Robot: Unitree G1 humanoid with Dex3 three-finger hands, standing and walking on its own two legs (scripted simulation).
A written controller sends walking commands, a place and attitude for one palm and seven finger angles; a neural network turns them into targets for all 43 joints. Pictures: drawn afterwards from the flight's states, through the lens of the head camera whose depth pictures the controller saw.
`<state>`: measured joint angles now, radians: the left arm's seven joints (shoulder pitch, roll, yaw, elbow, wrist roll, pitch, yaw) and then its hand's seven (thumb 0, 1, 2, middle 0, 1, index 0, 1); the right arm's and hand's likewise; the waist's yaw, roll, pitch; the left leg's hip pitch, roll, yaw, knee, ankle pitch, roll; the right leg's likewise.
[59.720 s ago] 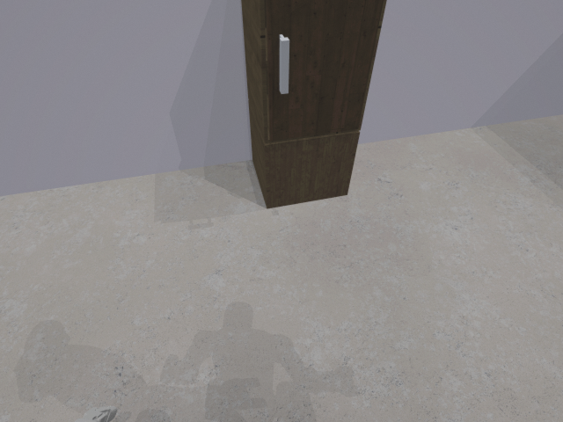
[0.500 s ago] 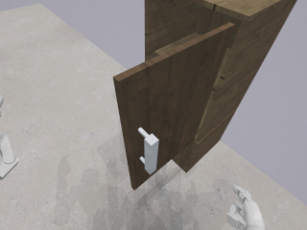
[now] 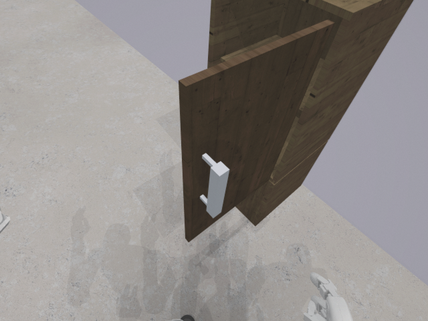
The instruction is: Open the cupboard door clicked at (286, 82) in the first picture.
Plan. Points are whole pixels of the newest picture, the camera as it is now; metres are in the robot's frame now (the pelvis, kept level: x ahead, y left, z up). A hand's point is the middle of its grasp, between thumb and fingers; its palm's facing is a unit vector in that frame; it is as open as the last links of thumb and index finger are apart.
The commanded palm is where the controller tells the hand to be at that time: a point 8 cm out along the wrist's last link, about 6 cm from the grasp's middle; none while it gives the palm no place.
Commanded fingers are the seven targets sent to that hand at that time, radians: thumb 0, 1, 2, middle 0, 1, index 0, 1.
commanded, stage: step back with the hand held close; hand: left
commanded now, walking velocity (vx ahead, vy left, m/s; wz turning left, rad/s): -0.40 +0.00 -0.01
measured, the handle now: (210, 186) +0.40 +0.04 -0.02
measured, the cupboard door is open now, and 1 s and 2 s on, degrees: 89 89 89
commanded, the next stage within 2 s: stop stepping back and stand still in 0.10 s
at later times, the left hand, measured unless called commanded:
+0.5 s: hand out of the picture +0.10 +0.25 +0.15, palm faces +0.41 -0.80 -0.44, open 7.4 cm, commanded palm +0.03 +0.28 +0.18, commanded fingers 0.00 0.90 0.90 -0.20 -0.30 -0.20 -0.30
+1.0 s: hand out of the picture +0.06 +0.26 +0.16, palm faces +0.37 -0.75 -0.54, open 7.4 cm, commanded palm none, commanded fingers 0.00 0.90 0.90 -0.20 -0.30 -0.20 -0.30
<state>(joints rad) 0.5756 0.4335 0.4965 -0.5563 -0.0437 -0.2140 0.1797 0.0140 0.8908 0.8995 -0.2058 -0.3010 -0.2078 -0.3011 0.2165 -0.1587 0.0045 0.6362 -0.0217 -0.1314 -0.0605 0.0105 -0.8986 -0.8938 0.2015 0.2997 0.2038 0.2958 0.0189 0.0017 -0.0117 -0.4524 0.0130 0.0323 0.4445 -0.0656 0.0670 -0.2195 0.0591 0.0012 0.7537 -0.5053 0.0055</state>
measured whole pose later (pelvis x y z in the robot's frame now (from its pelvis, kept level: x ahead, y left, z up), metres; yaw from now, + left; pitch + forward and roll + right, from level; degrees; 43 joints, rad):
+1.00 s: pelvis -0.14 +0.00 -0.01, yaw -1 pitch -1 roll +1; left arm 0.60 0.46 0.43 -0.50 -0.03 -0.19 0.14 0.01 0.89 0.90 -0.20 -0.30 -0.21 -0.30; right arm 0.25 -0.13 0.05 0.64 -0.01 -0.15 -0.06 0.01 -0.90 -0.89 0.20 0.30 0.21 0.30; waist -0.01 -0.01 0.01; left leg -0.25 0.01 0.07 0.54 -0.28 0.01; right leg -0.27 0.01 -0.08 0.56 -0.32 0.00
